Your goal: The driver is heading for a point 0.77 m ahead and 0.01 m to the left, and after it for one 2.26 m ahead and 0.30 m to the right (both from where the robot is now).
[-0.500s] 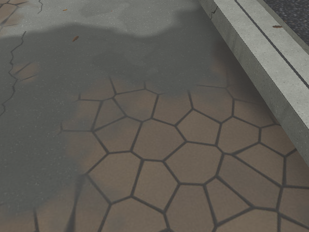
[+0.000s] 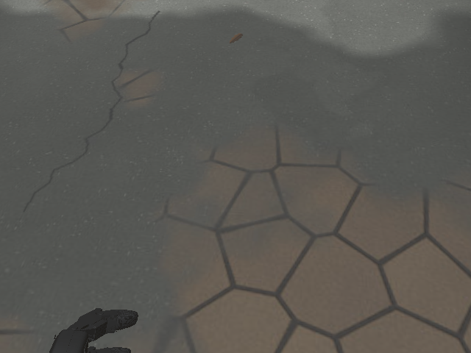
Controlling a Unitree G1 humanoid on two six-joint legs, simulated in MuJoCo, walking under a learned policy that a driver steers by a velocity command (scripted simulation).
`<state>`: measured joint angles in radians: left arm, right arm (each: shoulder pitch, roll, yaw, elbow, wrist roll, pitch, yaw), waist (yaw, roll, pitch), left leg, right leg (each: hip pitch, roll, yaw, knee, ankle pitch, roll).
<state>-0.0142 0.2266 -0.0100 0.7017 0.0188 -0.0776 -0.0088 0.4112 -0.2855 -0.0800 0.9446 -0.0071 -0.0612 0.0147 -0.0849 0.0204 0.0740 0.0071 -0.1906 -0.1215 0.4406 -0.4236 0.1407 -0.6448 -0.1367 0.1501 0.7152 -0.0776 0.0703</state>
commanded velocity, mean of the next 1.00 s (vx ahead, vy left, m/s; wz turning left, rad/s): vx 0.99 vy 0.00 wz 0.22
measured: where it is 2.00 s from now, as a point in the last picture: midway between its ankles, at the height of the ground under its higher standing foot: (159, 107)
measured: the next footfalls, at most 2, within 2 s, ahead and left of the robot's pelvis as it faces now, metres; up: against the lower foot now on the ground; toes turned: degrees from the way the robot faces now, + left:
right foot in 0.06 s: +0.27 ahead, -0.20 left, +0.00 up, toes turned +8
left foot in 0.52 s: +0.58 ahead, +0.14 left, +0.00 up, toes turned +30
